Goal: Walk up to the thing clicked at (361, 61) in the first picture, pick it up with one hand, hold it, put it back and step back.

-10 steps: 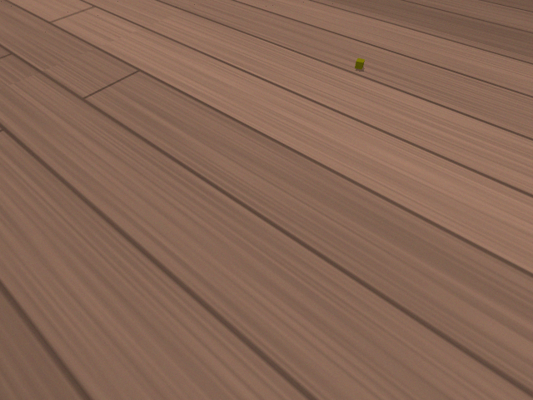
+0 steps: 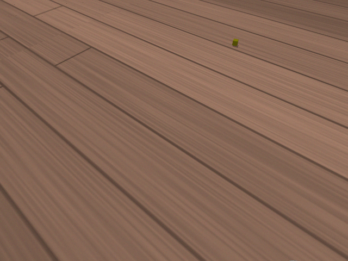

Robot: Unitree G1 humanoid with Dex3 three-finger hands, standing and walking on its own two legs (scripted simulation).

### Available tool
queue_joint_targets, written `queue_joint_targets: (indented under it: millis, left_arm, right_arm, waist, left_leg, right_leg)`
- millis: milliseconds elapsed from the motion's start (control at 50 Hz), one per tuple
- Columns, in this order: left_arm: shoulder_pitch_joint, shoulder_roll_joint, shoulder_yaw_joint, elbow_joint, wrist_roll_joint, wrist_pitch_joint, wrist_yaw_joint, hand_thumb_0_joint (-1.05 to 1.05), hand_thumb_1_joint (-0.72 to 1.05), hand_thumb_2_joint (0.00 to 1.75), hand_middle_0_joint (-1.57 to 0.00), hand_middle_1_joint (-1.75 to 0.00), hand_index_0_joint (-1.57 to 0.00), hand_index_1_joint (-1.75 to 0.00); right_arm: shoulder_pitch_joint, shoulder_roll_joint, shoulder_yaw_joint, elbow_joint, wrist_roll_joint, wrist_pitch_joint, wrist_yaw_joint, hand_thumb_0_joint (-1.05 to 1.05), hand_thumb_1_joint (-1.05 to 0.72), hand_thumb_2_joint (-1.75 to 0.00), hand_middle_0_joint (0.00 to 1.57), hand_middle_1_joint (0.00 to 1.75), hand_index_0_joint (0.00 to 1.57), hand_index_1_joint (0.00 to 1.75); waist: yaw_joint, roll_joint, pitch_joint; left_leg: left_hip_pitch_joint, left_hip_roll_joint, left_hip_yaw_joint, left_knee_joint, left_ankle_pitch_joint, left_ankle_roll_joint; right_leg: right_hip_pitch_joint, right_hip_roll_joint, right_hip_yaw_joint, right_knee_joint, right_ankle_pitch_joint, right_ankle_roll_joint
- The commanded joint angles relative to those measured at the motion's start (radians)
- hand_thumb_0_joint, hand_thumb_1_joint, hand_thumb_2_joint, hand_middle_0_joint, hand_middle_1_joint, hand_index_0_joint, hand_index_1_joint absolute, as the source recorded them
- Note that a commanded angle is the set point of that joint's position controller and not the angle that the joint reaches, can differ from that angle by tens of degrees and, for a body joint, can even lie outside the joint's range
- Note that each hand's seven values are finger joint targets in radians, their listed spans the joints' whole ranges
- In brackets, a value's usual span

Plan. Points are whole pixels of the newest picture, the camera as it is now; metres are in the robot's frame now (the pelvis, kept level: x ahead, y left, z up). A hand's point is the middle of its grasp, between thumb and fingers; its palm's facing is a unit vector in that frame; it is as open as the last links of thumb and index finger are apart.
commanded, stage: stand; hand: left
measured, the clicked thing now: (235, 42) +2.34 -0.69 -0.76
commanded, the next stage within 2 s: walk up in 0.92 s
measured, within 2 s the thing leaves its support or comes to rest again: neither
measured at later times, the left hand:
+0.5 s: hand out of the picture +0.08 +0.25 -0.16, palm faces -0.03 -0.94 -0.34, open 7.4 cm
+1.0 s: hand out of the picture +0.08 +0.25 -0.15, palm faces -0.10 -0.94 -0.32, open 7.4 cm
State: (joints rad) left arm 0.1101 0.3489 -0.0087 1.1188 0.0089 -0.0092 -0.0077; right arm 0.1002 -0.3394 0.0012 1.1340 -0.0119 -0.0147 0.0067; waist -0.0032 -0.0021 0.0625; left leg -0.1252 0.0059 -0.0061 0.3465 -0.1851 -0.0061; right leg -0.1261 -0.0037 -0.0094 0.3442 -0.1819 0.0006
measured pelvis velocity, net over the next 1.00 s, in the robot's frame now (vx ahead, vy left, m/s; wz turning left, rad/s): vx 0.01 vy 0.00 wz -0.08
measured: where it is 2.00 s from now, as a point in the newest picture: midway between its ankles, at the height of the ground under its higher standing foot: (215, 198)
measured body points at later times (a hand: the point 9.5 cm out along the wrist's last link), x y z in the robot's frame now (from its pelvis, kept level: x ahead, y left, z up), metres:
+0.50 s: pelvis +0.01 +0.00 +0.00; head +0.02 +0.00 +0.45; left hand +0.08 +0.30 -0.13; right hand +0.08 -0.30 -0.13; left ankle +0.00 +0.12 -0.75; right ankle +0.00 -0.12 -0.75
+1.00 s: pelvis +0.01 +0.00 +0.00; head +0.02 -0.01 +0.45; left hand +0.09 +0.30 -0.13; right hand +0.09 -0.32 -0.13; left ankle +0.00 +0.12 -0.74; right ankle +0.00 -0.12 -0.74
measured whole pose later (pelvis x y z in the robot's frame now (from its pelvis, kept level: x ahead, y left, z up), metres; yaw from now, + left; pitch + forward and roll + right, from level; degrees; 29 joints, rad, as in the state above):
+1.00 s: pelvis +0.01 +0.00 +0.00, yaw -5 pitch +0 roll +1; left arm 0.19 0.37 0.03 1.07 0.02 0.00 -0.07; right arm 0.11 -0.37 -0.05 1.04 -0.04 -0.04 0.07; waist 0.01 0.00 0.01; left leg -0.15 0.02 0.08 0.41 -0.35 0.03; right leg -0.22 0.00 0.04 0.47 -0.30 -0.01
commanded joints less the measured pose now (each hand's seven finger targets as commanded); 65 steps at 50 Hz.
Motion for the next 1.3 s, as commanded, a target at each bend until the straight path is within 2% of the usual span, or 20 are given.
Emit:
queue_joint_targets:
  millis: [0,280,640,800,880,900,920,940,960,980,1000,1040,1060,1100,1140,1180,1220,1240,1260,1280]
  left_arm:
    - [-0.027,0.207,0.04,-0.059,-0.001,-0.022,0.017,0.0,0.9,0.9,-0.2,-0.3,-0.2,-0.3]
    - [-0.041,0.208,0.045,-0.057,-0.002,-0.022,0.017,0.0,0.9,0.9,-0.2,-0.3,-0.2,-0.3]
    - [-0.038,0.215,0.046,-0.057,-0.001,-0.022,0.018,0.0,0.9,0.9,-0.2,-0.3,-0.2,-0.3]
    - [-0.032,0.217,0.045,-0.053,-0.003,-0.023,0.018,0.0,0.9,0.9,-0.2,-0.3,-0.2,-0.3]
    - [-0.035,0.213,0.045,-0.057,-0.001,-0.023,0.017,0.0,0.9,0.9,-0.2,-0.3,-0.2,-0.3]
    - [0.042,0.379,0.12,-0.154,0.009,-0.028,-0.04,0.0,0.9,0.9,-0.2,-0.3,-0.2,-0.3]
    - [-0.065,0.358,0.111,-0.175,0.005,-0.029,-0.056,0.0,0.9,0.9,-0.2,-0.3,-0.2,-0.3]
    - [-0.177,0.322,0.109,-0.209,0.008,-0.027,-0.063,0.0,0.9,0.9,-0.2,-0.3,-0.2,-0.3]
    - [-0.298,0.271,0.11,-0.254,0.005,-0.035,-0.068,0.0,0.9,0.9,-0.2,-0.3,-0.2,-0.3]
    - [-0.291,0.269,0.109,-0.261,0.013,-0.038,-0.069,0.0,0.9,0.9,-0.2,-0.3,-0.2,-0.3]
    - [-0.223,0.301,0.112,-0.258,0.017,-0.041,-0.073,0.0,0.9,0.9,-0.2,-0.3,-0.2,-0.3]
    - [-0.109,0.313,0.114,-0.21,0.005,-0.039,-0.085,0.0,0.9,0.9,-0.2,-0.3,-0.2,-0.3]
    - [-0.06,0.317,0.124,-0.203,0.002,-0.028,-0.099,0.0,0.9,0.9,-0.2,-0.3,-0.2,-0.3]
    - [0.003,0.318,0.127,-0.19,-0.006,-0.016,-0.119,0.0,0.9,0.9,-0.2,-0.3,-0.2,-0.3]
    - [0.007,0.315,0.13,-0.183,-0.004,-0.018,-0.125,0.0,0.9,0.9,-0.2,-0.3,-0.2,-0.3]
    - [-0.024,0.313,0.132,-0.201,0.0,-0.023,-0.129,0.0,0.9,0.9,-0.2,-0.3,-0.2,-0.3]
    - [-0.028,0.309,0.131,-0.207,0.002,-0.028,-0.122,0.0,0.9,0.9,-0.2,-0.3,-0.2,-0.3]
    - [0.035,0.308,0.134,-0.19,0.001,-0.031,-0.116,0.0,0.9,0.9,-0.2,-0.3,-0.2,-0.3]
    - [0.141,0.336,0.146,-0.152,0.006,-0.041,-0.104,0.0,0.9,0.9,-0.2,-0.3,-0.2,-0.3]
    - [0.334,0.408,0.174,-0.087,0.005,-0.057,-0.079,0.0,0.9,0.9,-0.2,-0.3,-0.2,-0.3]
  right_arm:
    - [-0.034,-0.215,-0.036,-0.056,0.006,-0.019,-0.017,0.0,-0.9,-0.9,0.2,0.3,0.2,0.3]
    - [-0.037,-0.216,-0.035,-0.062,0.007,-0.017,-0.016,0.0,-0.9,-0.9,0.2,0.3,0.2,0.3]
    - [-0.028,-0.22,-0.036,-0.063,0.004,-0.018,-0.018,0.0,-0.9,-0.9,0.2,0.3,0.2,0.3]
    - [-0.021,-0.213,-0.032,-0.059,0.004,-0.015,-0.016,0.0,-0.9,-0.9,0.2,0.3,0.2,0.3]
    - [-0.026,-0.215,-0.034,-0.062,0.003,-0.017,-0.017,0.0,-0.9,-0.9,0.2,0.3,0.2,0.3]
    - [-0.039,-0.395,-0.141,-0.208,-0.025,-0.053,0.037,0.0,-0.9,-0.9,0.2,0.3,0.2,0.3]
    - [-0.018,-0.379,-0.142,-0.182,-0.034,-0.055,0.052,0.0,-0.9,-0.9,0.2,0.3,0.2,0.3]
    - [0.08,-0.375,-0.15,-0.164,-0.036,-0.057,0.056,0.0,-0.9,-0.9,0.2,0.3,0.2,0.3]
    - [0.173,-0.393,-0.163,-0.159,-0.021,-0.06,0.052,0.0,-0.9,-0.9,0.2,0.3,0.2,0.3]
    - [0.095,-0.404,-0.169,-0.189,-0.02,-0.064,0.052,0.0,-0.9,-0.9,0.2,0.3,0.2,0.3]
    - [-0.008,-0.404,-0.173,-0.237,-0.02,-0.071,0.051,0.0,-0.9,-0.9,0.2,0.3,0.2,0.3]
    - [-0.047,-0.355,-0.158,-0.26,-0.025,-0.083,0.053,0.0,-0.9,-0.9,0.2,0.3,0.2,0.3]
    - [-0.082,-0.374,-0.163,-0.275,-0.025,-0.089,0.057,0.0,-0.9,-0.9,0.2,0.3,0.2,0.3]
    - [-0.182,-0.404,-0.171,-0.303,-0.017,-0.095,0.074,0.0,-0.9,-0.9,0.2,0.3,0.2,0.3]
    - [-0.165,-0.381,-0.167,-0.309,-0.018,-0.09,0.085,0.0,-0.9,-0.9,0.2,0.3,0.2,0.3]
    - [-0.132,-0.394,-0.169,-0.303,-0.021,-0.082,0.092,0.0,-0.9,-0.9,0.2,0.3,0.2,0.3]
    - [-0.138,-0.406,-0.166,-0.306,-0.018,-0.075,0.095,0.0,-0.9,-0.9,0.2,0.3,0.2,0.3]
    - [-0.169,-0.4,-0.163,-0.317,-0.018,-0.071,0.096,0.0,-0.9,-0.9,0.2,0.3,0.2,0.3]
    - [-0.187,-0.372,-0.151,-0.329,-0.021,-0.065,0.097,0.0,-0.9,-0.9,0.2,0.3,0.2,0.3]
    - [-0.178,-0.296,-0.117,-0.35,-0.029,-0.063,0.106,0.0,-0.9,-0.9,0.2,0.3,0.2,0.3]
  waist:
    - [0.006,0.013,-0.101]
    - [0.005,0.003,-0.08]
    - [0.003,0.006,-0.112]
    - [0.004,-0.005,-0.071]
    - [0.004,0.008,-0.091]
    - [-0.02,0.099,-0.176]
    - [-0.075,0.054,-0.095]
    - [-0.15,0.078,-0.063]
    - [-0.217,0.259,-0.093]
    - [-0.167,0.251,-0.085]
    - [-0.094,0.177,-0.102]
    - [-0.033,0.093,-0.137]
    - [-0.002,0.129,-0.129]
    - [0.055,0.169,-0.102]
    - [0.045,0.131,-0.078]
    - [0.026,0.107,-0.039]
    - [0.03,0.096,-0.006]
    - [0.073,0.065,-0.018]
    - [0.128,-0.061,-0.035]
    - [0.208,-0.298,-0.087]
  left_leg:
    - [0.023,0.118,-0.089,-0.054,0.151,0.029]
    - [0.02,0.116,-0.088,-0.067,0.119,0.025]
    - [0.045,0.121,-0.084,-0.062,0.165,0.024]
    - [0.025,0.116,-0.088,-0.076,0.117,0.02]
    - [0.029,0.119,-0.087,-0.068,0.129,0.024]
    - [0.169,0.115,-0.024,0.107,-0.405,0.073]
    - [0.256,0.111,-0.04,0.094,-0.486,0.102]
    - [0.429,0.162,-0.073,0.008,-0.529,0.13]
    - [0.457,0.353,-0.269,-0.151,-0.609,0.188]
    - [0.344,0.491,-0.346,-0.231,-0.515,0.236]
    - [0.263,0.533,-0.332,-0.251,-0.447,0.228]
    - [0.188,0.434,-0.181,-0.246,-0.426,0.19]
    - [0.126,0.419,-0.12,-0.262,-0.482,0.177]
    - [0.051,0.388,-0.002,-0.226,-0.461,0.153]
    - [0.067,0.31,0.123,-0.152,-0.417,0.143]
    - [0.01,0.297,0.164,-0.11,-0.469,0.15]
    - [-0.055,0.308,0.177,-0.062,-0.495,0.155]
    - [-0.111,0.289,0.222,0.031,-0.484,0.144]
    - [-0.251,0.216,0.293,0.273,-0.417,0.118]
    - [-0.452,0.117,0.289,0.713,-0.329,0.071]
  right_leg:
    - [0.028,-0.124,0.096,-0.042,0.148,-0.029]
    - [0.022,-0.125,0.098,-0.064,0.115,-0.027]
    - [0.037,-0.13,0.1,-0.058,0.161,-0.032]
    - [0.016,-0.125,0.101,-0.077,0.104,-0.029]
    - [0.029,-0.129,0.105,-0.074,0.128,-0.031]
    - [-0.232,-0.14,0.292,-0.043,-0.358,-0.093]
    - [-0.495,-0.129,0.282,-0.062,-0.433,-0.062]
    - [-0.724,-0.079,0.175,-0.015,-0.372,-0.018]
    - [-0.8,-0.026,0.026,0.296,-0.263,-0.017]
    - [-0.786,-0.075,0.022,0.497,-0.265,-0.028]
    - [-0.692,-0.139,0.05,0.564,-0.261,-0.027]
    - [-0.587,-0.159,0.051,0.608,-0.206,-0.019]
    - [-0.548,-0.177,0.038,0.616,-0.182,-0.007]
    - [-0.442,-0.203,0.006,0.546,-0.147,0.003]
    - [-0.416,-0.178,-0.057,0.47,-0.075,0.011]
    - [-0.354,-0.163,-0.131,0.431,-0.043,0.009]
    - [-0.303,-0.149,-0.175,0.422,-0.057,-0.002]
    - [-0.206,-0.138,-0.186,0.379,-0.052,-0.013]
    - [-0.036,-0.102,-0.165,0.318,-0.073,-0.035]
    - [0.153,-0.051,-0.018,0.248,-0.297,-0.094]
